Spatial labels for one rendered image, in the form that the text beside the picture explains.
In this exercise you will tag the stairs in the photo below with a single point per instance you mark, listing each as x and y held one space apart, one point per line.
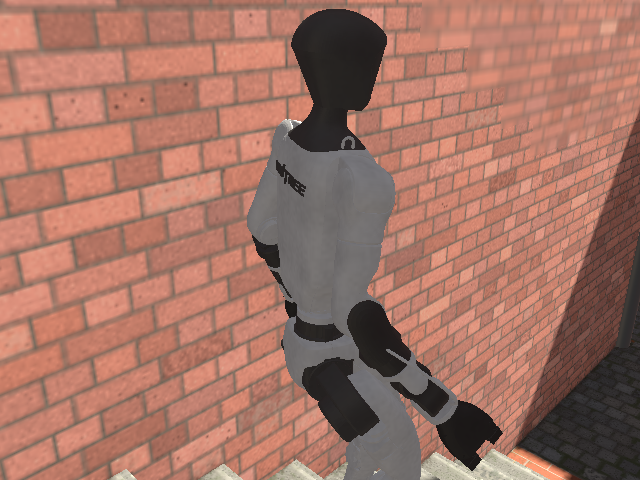
434 465

